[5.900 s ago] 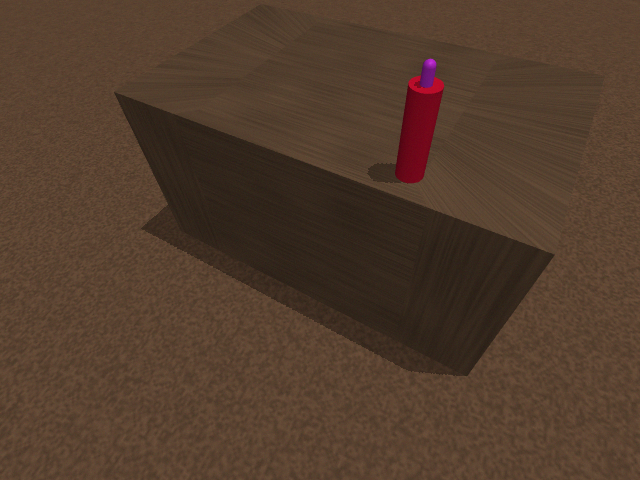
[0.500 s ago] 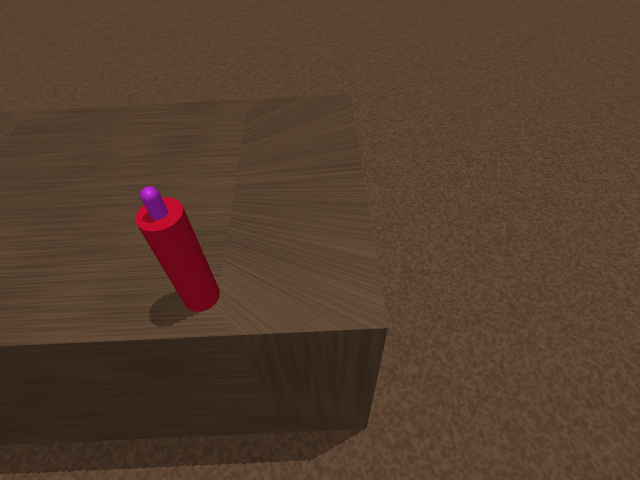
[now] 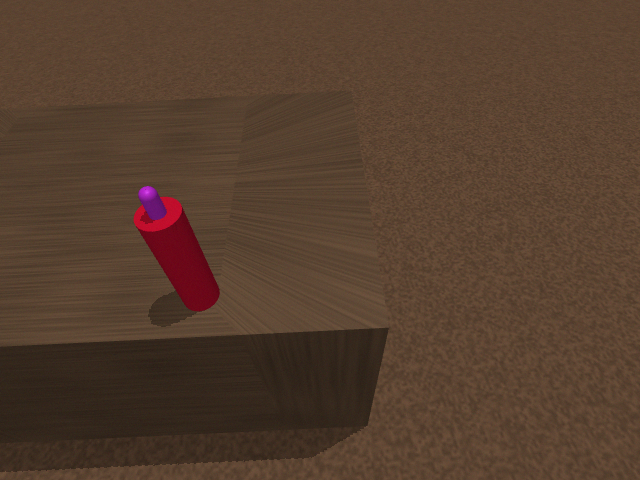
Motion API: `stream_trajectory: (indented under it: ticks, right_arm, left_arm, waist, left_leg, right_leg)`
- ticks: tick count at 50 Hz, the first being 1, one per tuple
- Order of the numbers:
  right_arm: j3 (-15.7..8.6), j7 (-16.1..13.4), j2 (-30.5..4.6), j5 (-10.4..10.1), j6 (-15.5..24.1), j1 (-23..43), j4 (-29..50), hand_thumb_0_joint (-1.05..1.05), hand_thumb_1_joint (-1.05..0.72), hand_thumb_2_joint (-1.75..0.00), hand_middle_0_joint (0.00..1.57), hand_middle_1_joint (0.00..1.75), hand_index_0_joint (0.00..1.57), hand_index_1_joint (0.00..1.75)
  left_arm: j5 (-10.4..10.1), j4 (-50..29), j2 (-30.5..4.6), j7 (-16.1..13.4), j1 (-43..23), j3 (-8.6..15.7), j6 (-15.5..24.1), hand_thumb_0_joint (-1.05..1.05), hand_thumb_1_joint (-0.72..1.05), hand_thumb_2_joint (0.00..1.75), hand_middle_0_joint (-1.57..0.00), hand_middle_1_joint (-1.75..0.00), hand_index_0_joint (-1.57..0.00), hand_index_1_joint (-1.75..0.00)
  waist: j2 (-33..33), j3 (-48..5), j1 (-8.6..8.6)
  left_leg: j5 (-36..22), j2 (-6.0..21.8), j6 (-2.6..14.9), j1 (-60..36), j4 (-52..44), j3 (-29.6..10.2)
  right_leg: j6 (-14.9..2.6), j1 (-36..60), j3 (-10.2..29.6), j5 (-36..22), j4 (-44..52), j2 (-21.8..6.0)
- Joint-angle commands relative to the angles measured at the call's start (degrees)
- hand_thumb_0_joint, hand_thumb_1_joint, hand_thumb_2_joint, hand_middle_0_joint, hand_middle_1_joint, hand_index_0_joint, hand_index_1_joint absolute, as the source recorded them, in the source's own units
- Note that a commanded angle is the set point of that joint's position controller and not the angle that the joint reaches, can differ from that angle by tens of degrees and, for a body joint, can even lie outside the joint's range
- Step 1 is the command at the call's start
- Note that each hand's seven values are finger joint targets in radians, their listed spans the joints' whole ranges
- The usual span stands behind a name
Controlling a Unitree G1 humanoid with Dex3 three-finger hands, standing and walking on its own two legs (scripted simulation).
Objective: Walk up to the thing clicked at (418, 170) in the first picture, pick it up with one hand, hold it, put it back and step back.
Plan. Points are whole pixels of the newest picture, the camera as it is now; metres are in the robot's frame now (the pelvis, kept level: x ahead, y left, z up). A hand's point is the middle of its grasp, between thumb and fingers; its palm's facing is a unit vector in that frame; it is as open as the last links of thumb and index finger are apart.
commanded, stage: stand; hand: left
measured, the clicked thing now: (178, 251) +0.42 +0.26 +0.00
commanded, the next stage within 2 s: rise first in 0.18 s
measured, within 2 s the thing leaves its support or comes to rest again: neither
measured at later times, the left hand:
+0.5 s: hand (172, 453) +0.17 +0.25 -0.13, palm faces +0.16 -0.94 -0.31, open 10.3 cm
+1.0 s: hand (135, 419) +0.19 +0.27 -0.05, palm faces +0.28 -0.89 -0.35, open 17.2 cm
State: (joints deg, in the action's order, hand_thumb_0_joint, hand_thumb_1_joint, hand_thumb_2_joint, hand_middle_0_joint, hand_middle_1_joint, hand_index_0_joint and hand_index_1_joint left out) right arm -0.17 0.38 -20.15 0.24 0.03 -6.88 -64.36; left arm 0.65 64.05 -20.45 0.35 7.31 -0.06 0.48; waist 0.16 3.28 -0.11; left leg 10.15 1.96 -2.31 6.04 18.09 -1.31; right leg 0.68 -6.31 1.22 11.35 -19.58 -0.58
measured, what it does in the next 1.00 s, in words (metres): stands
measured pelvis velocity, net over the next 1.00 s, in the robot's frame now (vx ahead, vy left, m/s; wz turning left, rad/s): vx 0.02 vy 0.01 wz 0.01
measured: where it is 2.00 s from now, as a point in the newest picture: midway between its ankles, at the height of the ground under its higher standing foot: outside the picture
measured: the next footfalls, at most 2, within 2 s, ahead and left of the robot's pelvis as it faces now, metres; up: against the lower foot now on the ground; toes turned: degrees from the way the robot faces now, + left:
none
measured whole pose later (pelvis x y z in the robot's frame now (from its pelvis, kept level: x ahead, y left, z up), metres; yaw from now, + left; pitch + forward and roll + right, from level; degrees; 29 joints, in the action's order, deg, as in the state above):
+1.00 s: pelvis +0.02 +0.01 -0.01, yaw +0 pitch +0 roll +0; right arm -4.9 -4.0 -12.6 -2.0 3.4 -14.7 -31.8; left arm -2.1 19.5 -16.3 -4.4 18.4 10.3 4.3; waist 0.7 0.0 -1.5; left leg 15.1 0.8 -1.3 10.1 25.4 -1.4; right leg 1.7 -9.4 1.1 15.7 -25.2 -1.7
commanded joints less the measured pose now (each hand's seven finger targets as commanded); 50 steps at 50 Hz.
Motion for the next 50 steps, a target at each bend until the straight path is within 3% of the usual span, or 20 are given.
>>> stream_trajectory:
  ticks: [1, 5, 7, 13, 14, 15, 16, 17, 18, 19, 21, 23, 24, 26, 27, 30, 36, 37, 45, 50]
  right_arm:
    - [-2.2, -0.7, -12.5, 0.2, 1.4, 2.1, 3.0, 0.0, -0.9, -0.9, 0.2, 0.3, 0.2, 0.3]
    - [-2.1, -0.7, -12.1, 0.3, 1.2, 1.6, 3.0, 0.0, -0.9, -0.9, 0.2, 0.3, 0.2, 0.3]
    - [-2.4, -0.7, -12.6, 0.2, 1.2, 2.5, 3.3, 0.0, -0.9, -0.9, 0.2, 0.3, 0.2, 0.3]
    - [-2.3, -0.7, -12.3, 0.2, 1.1, 2.3, 3.3, 0.0, -0.9, -0.9, 0.2, 0.3, 0.2, 0.3]
    - [-2.3, -0.7, -12.3, 0.2, 1.2, 2.0, 3.3, 0.0, -0.82, -0.82, 0.12, 0.22, 0.12, 0.22]
    - [-0.9, -1.5, -1.7, -5.4, 8.2, 22.1, 23.4, 0.0, -0.74, -0.74, 0.05, 0.14, 0.05, 0.14]
    - [-0.5, -2.4, -3.6, -6.0, 9.0, 20.5, 24.7, 0.0, -0.66, -0.66, 0.05, 0.06, 0.05, 0.06]
    - [-2.7, -3.3, -8.0, -6.0, 8.4, 14.3, 19.5, 0.0, -0.58, -0.58, 0.05, 0.05, 0.05, 0.05]
    - [-7.2, -4.4, -12.4, -5.4, 7.4, 10.2, 13.8, 0.0, -0.5, -0.5, 0.05, 0.05, 0.05, 0.05]
    - [-8.7, -4.8, -13.0, -5.1, 7.6, 12.3, 15.7, 0.0, -0.42, -0.42, 0.05, 0.05, 0.05, 0.05]
    - [-7.7, -4.5, -6.9, -3.6, 7.6, 10.6, 13.5, 0.0, -0.26, -0.26, 0.05, 0.05, 0.05, 0.05]
    - [-11.8, -4.4, -8.3, -2.5, 6.8, -2.1, 14.6, 0.0, -0.1, -0.21, 0.05, 0.05, 0.05, 0.05]
    - [-11.4, -4.3, -7.8, -2.5, 6.4, -3.2, 14.5, 0.0, -0.02, -0.18, 0.05, 0.05, 0.05, 0.05]
    - [-11.8, -4.3, -8.0, -2.5, 6.1, -0.2, 20.3, 0.0, 0.14, -0.14, 0.05, 0.05, 0.05, 0.05]
    - [-10.2, -4.1, -4.7, -2.7, 5.4, -1.8, 20.0, 0.0, 0.17, -0.13, 0.05, 0.05, 0.05, 0.05]
    - [-8.9, -4.2, -3.6, -2.9, 5.1, 3.5, 25.8, 0.0, 0.31, -0.09, 0.05, 0.05, 0.05, 0.05]
    - [-9.1, -5.4, -4.3, -2.2, 6.2, 2.4, 33.2, 0.0, 0.5, -0.04, 0.05, 0.05, 0.05, 0.05]
    - [-8.8, -5.5, -3.8, -2.2, 6.3, 2.2, 33.3, 0.0, 0.5, -0.04, 0.05, 0.05, 0.05, 0.05]
    - [-7.5, -5.2, -1.5, -2.0, 6.5, -3.4, 40.4, 0.0, 0.56, -0.03, 0.05, 0.05, 0.05, 0.05]
    - [-8.8, -4.7, -1.7, -2.0, 6.0, -7.3, 41.3, 0.0, 0.58, -0.02, 0.05, 0.05, 0.05, 0.05]
  left_arm:
    - [-0.2, -3.3, -12.4, -0.9, -1.8, 2.1, 1.3, 0.0, 0.9, 0.9, -0.2, -0.3, -0.2, -0.3]
    - [-0.2, -3.5, -13.1, -1.0, -2.4, 2.3, 1.3, 0.0, 0.9, 0.9, -0.2, -0.3, -0.2, -0.3]
    - [-0.1, -3.6, -12.7, -1.0, -2.2, 2.2, 1.4, 0.0, 0.9, 0.9, -0.2, -0.3, -0.2, -0.3]
    - [-0.1, -3.4, -12.4, -1.1, -1.9, 2.2, 1.3, 0.0, 0.9, 0.9, -0.2, -0.3, -0.2, -0.3]
    - [-0.2, -3.5, -12.7, -1.0, -1.9, 2.3, 1.3, 0.0, 0.82, 0.82, -0.12, -0.22, -0.12, -0.22]
    - [-4.2, -23.6, -0.3, -1.2, -22.0, 0.4, 5.6, 0.0, 0.74, 0.74, -0.04, -0.14, -0.04, -0.14]
    - [-6.4, -26.1, -6.0, -2.8, -20.0, 2.0, 7.9, 0.0, 0.66, 0.66, -0.05, -0.06, -0.02, -0.08]
    - [-6.2, -19.9, -8.3, -3.4, -12.8, 3.1, 7.5, 0.0, 0.58, 0.58, -0.06, -0.07, -0.04, -0.09]
    - [-5.8, -15.9, -14.1, -4.4, -9.5, 8.2, 6.5, 0.0, 0.5, 0.5, -0.06, -0.07, -0.05, -0.08]
    - [-5.6, -17.3, -14.5, -4.9, -9.0, 9.9, 6.3, 0.0, 0.42, 0.42, -0.05, -0.06, -0.04, -0.07]
    - [-4.2, -15.9, -8.8, -4.6, -7.1, 9.0, 6.8, 0.0, 0.31, 0.29, -0.05, -0.06, -0.04, -0.07]
    - [-2.9, -23.6, -12.3, -4.6, 0.6, 13.9, 6.6, 0.0, 0.24, 0.24, -0.05, -0.07, -0.05, -0.06]
    - [-2.8, -18.4, -8.5, -4.4, 5.6, 12.3, 5.9, 0.0, 0.17, 0.2, -0.04, -0.07, -0.06, -0.06]
    - [-2.6, -26.1, -9.6, -4.4, 3.5, 13.4, 6.0, 0.0, 0.03, 0.15, -0.04, -0.06, -0.05, -0.04]
    - [-2.8, -28.6, -8.1, -4.2, 3.6, 13.1, 5.7, 0.0, -0.02, 0.14, -0.04, -0.06, -0.05, -0.05]
    - [-3.1, -33.0, -5.1, -4.1, 0.1, 11.0, 5.2, 0.0, -0.2, 0.1, -0.03, -0.05, -0.04, -0.04]
    - [-2.8, -44.7, -6.9, -5.4, -0.9, 12.2, 6.3, 0.0, -0.49, 0.04, -0.04, -0.05, -0.04, -0.05]
    - [-2.7, -45.3, -7.8, -5.8, 0.5, 13.4, 6.3, 0.0, -0.51, 0.04, -0.04, -0.06, -0.05, -0.05]
    - [-2.8, -52.4, -6.0, -5.7, 8.1, 14.4, 6.8, 0.0, -0.51, 0.03, -0.03, -0.05, -0.04, -0.05]
    - [-3.2, -57.1, -7.0, -5.2, 9.1, 16.2, 6.7, 0.0, -0.51, 0.02, -0.02, -0.04, -0.03, -0.04]
  waist:
    - [-0.6, -4.5, 0.17]
    - [-0.7, -4.2, 0.53]
    - [0.0, -6.0, 0.3]
    - [0.3, -4.4, 0.24]
    - [-0.1, -4.5, 0.23]
    - [3.2, -7.5, 2.31]
    - [-0.9, -8.8, -0.63]
    - [0.6, -5.2, 0.4]
    - [0.2, -4.0, 0.25]
    - [-0.1, -8.1, -0.74]
    - [-0.1, -11.9, -0.6]
    - [3.1, -17.7, -0.86]
    - [0.2, -14.2, -0.19]
    - [0.1, -15.8, -0.75]
    - [1.0, -15.4, -1.27]
    - [0.2, -10.7, -0.97]
    - [0.2, -12.5, -0.16]
    - [0.6, -12.1, -1.1]
    - [0.9, -10.2, -1.54]
    - [2.2, -7.9, -1.27]
  left_leg:
    - [-8.9, 5.6, 2.93, -2.1, -1.5, -3.5]
    - [-7.2, 5.3, 2.9, -1.6, -1.9, -3.2]
    - [-10.0, 5.5, 3.01, -2.7, -1.0, -3.0]
    - [-8.5, 5.5, 2.99, -1.9, -1.6, -3.2]
    - [-8.6, 5.4, 2.94, -1.8, -1.5, -3.0]
    - [-4.6, -2.6, 2.09, 6.3, 4.9, 3.7]
    - [-1.7, -2.2, 2.42, 3.8, 2.8, 3.3]
    - [0.6, -1.8, 2.25, 4.8, 2.4, 3.6]
    - [0.6, -2.0, 2.14, 8.0, 4.2, 3.7]
    - [-1.4, -1.9, 2.09, 7.5, 5.6, 3.7]
    - [-4.1, -2.1, 2.59, 7.6, 7.4, 3.5]
    - [-10.2, -2.5, 2.44, 4.3, 7.4, 3.7]
    - [-11.1, -2.4, 2.33, 4.7, 6.8, 3.8]
    - [-14.3, -2.6, 2.11, 3.4, 6.5, 3.8]
    - [-15.0, -2.5, 2.06, 3.3, 6.3, 3.8]
    - [-9.6, -2.3, 2.07, 5.3, 5.1, 3.6]
    - [-9.1, -2.1, 2.33, 2.6, 5.0, 3.3]
    - [-9.6, -2.0, 2.21, 2.9, 4.9, 3.1]
    - [-12.6, -1.9, 1.8, 1.4, 4.7, 3.4]
    - [-13.6, -1.8, 1.58, 1.5, 4.3, 3.4]
  right_leg:
    - [-1.9, -0.3, 4.5, -10.4, 3.4, -6.5]
    - [-1.92, -0.3, 4.8, -9.4, 3.7, -6.5]
    - [-1.8, 0.6, 4.4, -12.6, 3.1, -6.6]
    - [-1.93, -0.2, 4.2, -10.1, 3.4, -6.2]
    - [-2.0, 0.0, 4.4, -10.3, 3.3, -6.3]
    - [-0.76, -6.9, -1.8, -6.3, -2.0, -0.2]
    - [-0.56, -2.4, -2.0, -2.9, -0.1, -0.4]
    - [-0.9, -5.0, -1.8, -0.9, -0.6, 0.0]
    - [-0.95, -6.9, -2.3, -0.6, -1.7, 0.4]
    - [-0.93, -6.1, -2.5, -2.7, -3.2, 0.4]
    - [-0.73, -6.2, -1.9, -6.4, -4.8, 0.1]
    - [-0.89, -3.5, -2.3, -12.0, -5.2, 0.4]
    - [-0.6, -3.8, -2.7, -12.6, -4.8, 0.8]
    - [-0.32, -2.4, -2.8, -15.5, -4.6, 0.9]
    - [-0.48, -3.4, -3.0, -15.8, -4.8, 0.8]
    - [-0.74, -6.0, -3.2, -9.7, -3.5, 0.5]
    - [-0.61, -3.7, -3.1, -9.5, -3.3, 0.5]
    - [-0.8, -3.1, -3.2, -9.7, -3.5, 0.5]
    - [-0.84, -1.2, -3.8, -12.2, -3.3, 0.7]
    - [-0.98, -1.2, -3.9, -13.2, -3.0, 0.6]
